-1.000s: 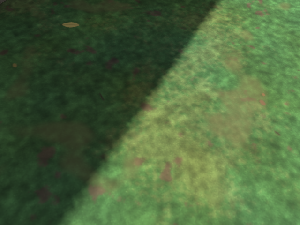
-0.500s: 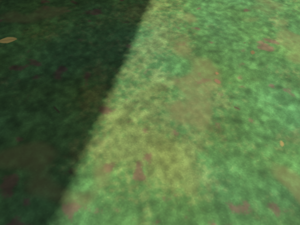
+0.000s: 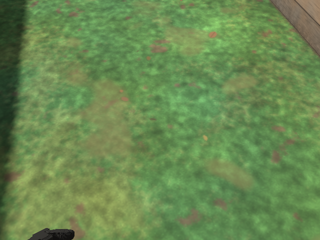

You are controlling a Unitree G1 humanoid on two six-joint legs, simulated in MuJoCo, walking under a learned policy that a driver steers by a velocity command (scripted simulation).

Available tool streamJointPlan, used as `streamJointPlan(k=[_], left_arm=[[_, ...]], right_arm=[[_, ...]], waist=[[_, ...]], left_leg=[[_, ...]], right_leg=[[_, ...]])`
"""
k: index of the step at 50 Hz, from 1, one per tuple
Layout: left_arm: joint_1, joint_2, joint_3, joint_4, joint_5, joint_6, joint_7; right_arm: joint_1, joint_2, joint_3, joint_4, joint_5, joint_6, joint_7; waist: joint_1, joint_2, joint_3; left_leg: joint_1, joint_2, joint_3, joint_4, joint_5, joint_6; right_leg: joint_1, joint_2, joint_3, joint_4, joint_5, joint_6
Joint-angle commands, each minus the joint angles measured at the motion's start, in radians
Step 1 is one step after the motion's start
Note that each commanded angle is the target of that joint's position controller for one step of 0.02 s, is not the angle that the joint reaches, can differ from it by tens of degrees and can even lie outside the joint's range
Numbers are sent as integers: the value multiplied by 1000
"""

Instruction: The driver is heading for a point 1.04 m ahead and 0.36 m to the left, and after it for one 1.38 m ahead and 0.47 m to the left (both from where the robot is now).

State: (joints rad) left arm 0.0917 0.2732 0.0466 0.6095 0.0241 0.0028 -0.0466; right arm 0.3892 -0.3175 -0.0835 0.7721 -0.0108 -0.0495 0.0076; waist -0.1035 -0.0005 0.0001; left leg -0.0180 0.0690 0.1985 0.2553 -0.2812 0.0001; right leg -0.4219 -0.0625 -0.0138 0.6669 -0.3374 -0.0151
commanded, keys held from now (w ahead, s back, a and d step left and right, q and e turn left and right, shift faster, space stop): w+q+shift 0.80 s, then w+shift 0.20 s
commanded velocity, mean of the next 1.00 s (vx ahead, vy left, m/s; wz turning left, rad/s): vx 0.92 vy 0.00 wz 0.65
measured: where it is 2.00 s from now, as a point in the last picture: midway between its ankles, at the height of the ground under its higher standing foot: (50, 118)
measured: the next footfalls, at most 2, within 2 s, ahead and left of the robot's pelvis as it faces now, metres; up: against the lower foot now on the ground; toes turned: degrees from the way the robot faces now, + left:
right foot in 0.06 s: +0.09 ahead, -0.14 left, +0.00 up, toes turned -3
left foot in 0.52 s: +0.48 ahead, +0.07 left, +0.00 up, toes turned +25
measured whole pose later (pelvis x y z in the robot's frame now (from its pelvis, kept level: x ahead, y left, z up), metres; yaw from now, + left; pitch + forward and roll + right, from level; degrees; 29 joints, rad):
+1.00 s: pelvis +0.74 +0.16 -0.03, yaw +43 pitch +2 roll -2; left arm 0.08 0.29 0.00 0.64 0.05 -0.08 0.01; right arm 0.40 -0.36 -0.07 0.88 -0.01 -0.07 0.00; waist -0.07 0.03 0.05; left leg -0.05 -0.15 -0.20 1.01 -0.40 0.13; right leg -0.51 0.02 -0.02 0.63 -0.14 0.00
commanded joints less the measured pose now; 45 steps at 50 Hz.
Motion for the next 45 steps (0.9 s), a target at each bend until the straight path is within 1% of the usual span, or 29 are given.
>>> streamJointPlan(k=[1,2,3,4,5,6,7,9,11,14,18,20,22,23,24,25,26,27,28,29,30,31,33,35,37,39,42,44,45], left_arm=[[-41,48,11,-59,56,-10,-27],[125,78,27,-2,50,-21,-15],[376,155,58,73,56,-32,4],[516,305,78,80,62,-46,28],[419,302,79,53,55,-48,53],[332,222,51,60,43,-45,58],[260,148,28,64,27,-51,50],[199,89,9,62,14,-66,50],[236,78,8,94,9,-88,46],[277,66,10,140,8,-109,40],[324,60,4,200,10,-118,54],[320,88,3,217,9,-113,65],[340,155,15,226,10,-103,86],[318,191,25,220,16,-89,97],[273,224,36,206,25,-71,102],[226,245,44,184,31,-57,98],[199,224,43,179,23,-53,78],[150,54,-2,139,32,-72,54],[185,61,-10,15,5,-100,47],[125,115,-11,10,19,-127,49],[124,128,-13,14,13,-138,46],[107,121,-17,18,27,-132,49],[141,105,-27,32,59,-87,44],[69,92,-37,-3,61,-59,35],[-74,76,-49,-62,44,-57,24],[-153,51,-61,-93,24,-60,18],[-180,64,-59,-105,12,-70,20],[-125,96,-44,-87,17,-77,28],[-26,139,-24,-57,16,-80,37]], right_arm=[[16,-113,-14,13,-15,4,16],[-20,-118,-12,11,-3,3,15],[-90,-86,4,-21,-3,-5,21],[-184,39,38,-114,-4,-14,28],[-204,-35,17,-119,-2,-8,13],[-193,-66,5,-110,7,-5,17],[-139,-70,3,-78,10,-2,28],[-63,-63,2,-15,-13,25,47],[-93,-33,8,-17,-13,41,66],[-199,-8,18,-43,-3,45,75],[-339,8,39,-102,-8,41,90],[-373,23,54,-125,-4,42,93],[-340,-1,53,-124,3,49,84],[-249,-30,44,-103,5,53,77],[-87,-73,26,-62,7,55,67],[108,-132,-3,-3,4,53,53],[216,-173,-33,41,2,47,30],[112,-226,-50,40,19,56,13],[44,-301,-60,-4,-9,62,17],[56,-253,-59,-14,-7,56,13],[45,-196,-46,5,-9,48,5],[7,-165,-35,10,-12,34,0],[-48,-139,-16,-3,-4,2,-13],[-47,-143,-12,-7,8,-24,-6],[-22,-148,-15,-5,7,-34,-4],[14,-156,-23,5,13,-34,3],[61,-165,-28,31,20,-38,4],[61,-177,-27,44,18,-44,-6],[55,-204,-31,50,9,-46,-9]], waist=[[58,169,55],[158,103,6],[298,-35,-123],[353,-334,-192],[330,-159,-101],[250,-106,1],[187,-110,36],[123,-146,50],[117,-129,95],[111,-86,170],[107,-60,206],[91,-48,189],[55,-96,101],[-2,-128,39],[-89,-149,-48],[-175,-131,-133],[-206,-33,-155],[-93,219,-44],[2,257,-188],[-24,53,-148],[31,-40,-15],[82,-105,51],[148,-107,92],[146,-82,124],[102,-50,158],[51,-5,136],[8,37,68],[32,51,9],[82,66,-60]], left_leg=[[-147,175,-158,-42,31,165],[-283,142,-116,118,214,157],[-479,63,-64,429,198,131],[-786,-75,-124,808,-334,101],[-905,-104,-313,955,-204,107],[-910,-44,-341,974,-98,113],[-848,-6,-311,940,-18,97],[-760,29,-267,940,50,58],[-788,37,-256,987,124,50],[-861,28,-234,945,228,58],[-839,15,-107,743,279,104],[-702,-37,-15,598,274,146],[-554,-112,43,544,235,184],[-462,-140,40,536,180,202],[-301,-166,20,547,104,226],[-83,-180,-39,505,18,261],[131,-165,-136,374,10,294],[186,-19,-402,365,15,324],[372,129,-913,157,-113,513],[329,175,-998,11,-226,478],[166,162,-947,-42,-207,434],[28,118,-859,-48,-126,397],[-165,30,-708,-57,-19,369],[-313,-34,-620,-98,40,357],[-372,-78,-575,-121,154,331],[-331,-103,-549,-96,326,284],[-166,-61,-544,-63,584,239],[-54,-38,-535,29,820,199],[11,-21,-537,139,978,180]], right_leg=[[182,96,-127,-174,47,-54],[425,119,-124,-214,67,-72],[728,1,34,-246,-53,-91],[877,-332,472,-419,-438,-111],[706,-390,610,-477,-475,-137],[621,-342,457,-453,-384,-110],[531,-275,324,-471,-249,-80],[437,-201,155,-514,-93,-47],[393,-192,64,-551,15,-46],[375,-167,-70,-596,185,-31],[419,-140,-224,-604,533,-8],[436,-126,-291,-566,883,17],[529,-157,-299,-427,1390,25],[564,-180,-292,-298,1543,26],[549,-203,-275,-96,1619,14],[458,-211,-243,169,1528,-12],[276,-118,-240,535,1006,-25],[-90,79,-188,899,-62,-10],[-396,136,32,1057,-125,18],[-452,67,119,983,-56,5],[-428,27,116,868,-4,5],[-371,-11,113,775,-1,18],[-269,-53,108,660,-12,57],[-212,-72,58,494,14,88],[-181,-61,18,295,173,101],[-121,-23,-1,99,349,87],[-43,25,-19,-64,482,41],[72,67,-19,-136,452,9],[163,100,-16,-126,370,-7]])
